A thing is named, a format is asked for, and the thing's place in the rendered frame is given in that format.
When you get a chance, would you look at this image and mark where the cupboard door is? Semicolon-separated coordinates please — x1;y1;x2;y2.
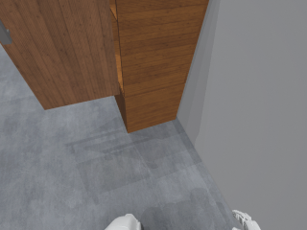
0;0;120;110

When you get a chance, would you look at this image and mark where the handle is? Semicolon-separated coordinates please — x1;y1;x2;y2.
0;20;12;45

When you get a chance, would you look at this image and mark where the robot left thigh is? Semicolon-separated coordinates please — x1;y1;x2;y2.
106;216;141;230

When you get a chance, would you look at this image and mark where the robot left shin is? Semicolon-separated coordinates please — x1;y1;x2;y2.
125;214;136;219

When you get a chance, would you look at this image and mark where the right robot hand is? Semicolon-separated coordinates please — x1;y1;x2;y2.
232;210;261;230

